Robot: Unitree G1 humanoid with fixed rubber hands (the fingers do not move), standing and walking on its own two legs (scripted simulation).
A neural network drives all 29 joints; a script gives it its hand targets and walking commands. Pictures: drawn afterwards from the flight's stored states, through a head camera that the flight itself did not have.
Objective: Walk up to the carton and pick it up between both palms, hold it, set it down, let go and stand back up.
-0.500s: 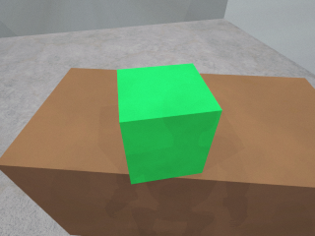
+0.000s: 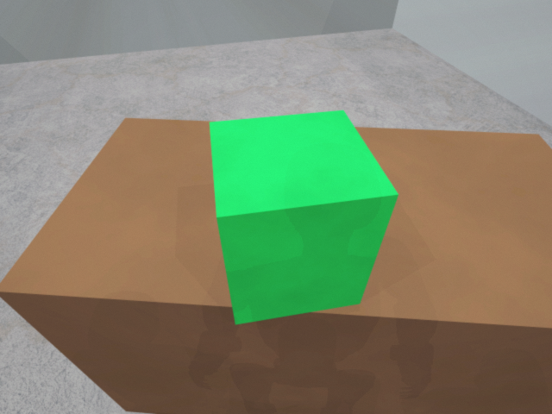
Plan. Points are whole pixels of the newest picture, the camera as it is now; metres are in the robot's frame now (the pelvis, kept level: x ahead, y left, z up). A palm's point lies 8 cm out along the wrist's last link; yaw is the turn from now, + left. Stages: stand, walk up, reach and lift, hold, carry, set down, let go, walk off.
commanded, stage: stand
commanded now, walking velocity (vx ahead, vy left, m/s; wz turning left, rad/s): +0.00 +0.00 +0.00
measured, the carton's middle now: (289, 218) +0.41 +0.01 +0.09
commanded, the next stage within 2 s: none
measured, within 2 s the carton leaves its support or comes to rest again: neither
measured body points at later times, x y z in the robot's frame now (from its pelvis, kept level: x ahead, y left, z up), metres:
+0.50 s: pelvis +0.01 +0.00 +0.00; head +0.01 +0.00 +0.45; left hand +0.03 +0.25 -0.15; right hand +0.03 -0.25 -0.14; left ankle +0.02 +0.09 -0.74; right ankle +0.02 -0.13 -0.74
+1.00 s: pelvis +0.02 +0.00 +0.00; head +0.02 +0.00 +0.45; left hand +0.02 +0.24 -0.15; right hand +0.02 -0.25 -0.14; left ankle +0.02 +0.09 -0.74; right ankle +0.02 -0.14 -0.74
